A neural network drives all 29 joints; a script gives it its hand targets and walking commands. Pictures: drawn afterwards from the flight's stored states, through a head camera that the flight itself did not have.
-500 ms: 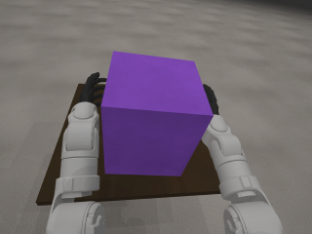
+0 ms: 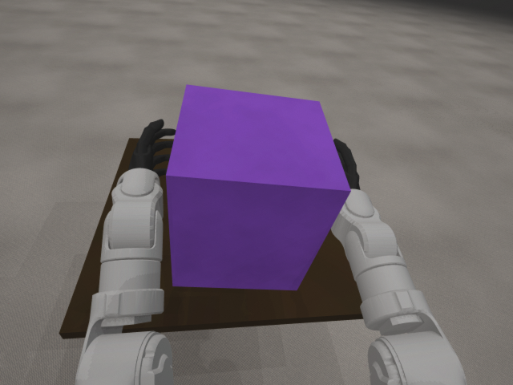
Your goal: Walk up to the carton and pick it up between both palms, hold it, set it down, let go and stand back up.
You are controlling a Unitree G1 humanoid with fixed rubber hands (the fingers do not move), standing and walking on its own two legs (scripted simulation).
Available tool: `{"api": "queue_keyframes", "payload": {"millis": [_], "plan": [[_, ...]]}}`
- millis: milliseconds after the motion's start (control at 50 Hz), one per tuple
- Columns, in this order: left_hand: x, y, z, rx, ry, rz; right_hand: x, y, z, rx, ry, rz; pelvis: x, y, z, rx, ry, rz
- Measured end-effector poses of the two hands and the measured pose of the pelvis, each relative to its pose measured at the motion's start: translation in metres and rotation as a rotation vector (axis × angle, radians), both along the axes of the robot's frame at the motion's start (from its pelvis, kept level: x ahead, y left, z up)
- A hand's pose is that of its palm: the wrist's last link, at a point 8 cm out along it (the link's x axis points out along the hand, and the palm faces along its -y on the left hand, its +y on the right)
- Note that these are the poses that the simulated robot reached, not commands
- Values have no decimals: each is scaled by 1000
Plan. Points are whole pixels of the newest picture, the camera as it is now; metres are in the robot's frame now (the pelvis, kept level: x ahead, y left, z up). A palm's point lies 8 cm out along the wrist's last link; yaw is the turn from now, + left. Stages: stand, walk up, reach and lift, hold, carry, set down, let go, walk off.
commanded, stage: hold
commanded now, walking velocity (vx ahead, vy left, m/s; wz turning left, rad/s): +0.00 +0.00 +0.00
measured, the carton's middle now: (245, 194) +0.38 +0.01 +0.14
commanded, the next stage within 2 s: none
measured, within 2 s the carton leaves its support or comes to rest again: neither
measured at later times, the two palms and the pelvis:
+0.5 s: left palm (148, 174) +0.36 +0.15 +0.19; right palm (346, 196) +0.35 -0.15 +0.16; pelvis +0.00 +0.00 +0.00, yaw +0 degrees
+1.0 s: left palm (145, 174) +0.36 +0.15 +0.19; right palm (344, 190) +0.36 -0.15 +0.17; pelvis +0.00 +0.00 +0.00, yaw +0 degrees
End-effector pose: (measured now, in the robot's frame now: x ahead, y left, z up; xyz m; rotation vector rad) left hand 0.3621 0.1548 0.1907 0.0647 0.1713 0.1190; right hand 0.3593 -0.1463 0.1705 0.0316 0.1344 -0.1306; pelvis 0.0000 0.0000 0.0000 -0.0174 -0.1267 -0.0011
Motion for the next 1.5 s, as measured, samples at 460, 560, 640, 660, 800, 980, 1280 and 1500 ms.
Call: {"api": "queue_keyframes", "payload": {"millis": [460, 560, 640, 660, 800, 980, 1280, 1500], "plan": [[1, -5, -5, 19, 2, -23, -5, -5, -9, -4, 1, -20, -1, 3, 0, -3, 1, 1], [2, -4, -4, 12, 7, -18, -4, -3, -8, -8, 5, -18, -3, 2, 0, -1, 4, 1], [2, -2, -2, 8, 2, -11, -2, -2, -6, -5, 0, -12, -3, 1, 0, -1, 8, -2], [1, -2, -1, 7, -1, -8, -2, -2, -5, -4, -4, -9, -3, 1, 0, -1, 8, -3], [0, 1, 1, -3, -2, 5, 1, 1, 1, -5, -5, 2, -1, -1, 0, 1, -3, 2], [0, -1, -2, 2, 0, -1, 0, -1, -1, -4, -4, -1, 1, -1, 0, -1, -8, 7], [-1, -1, 0, 1, 0, -2, -1, -1, -1, 0, -4, -3, 0, 0, 0, 0, -3, -2], [0, -1, 0, 0, 2, -1, 0, -1, 0, -2, -3, -2, 0, -1, 0, 0, -4, 1]]}}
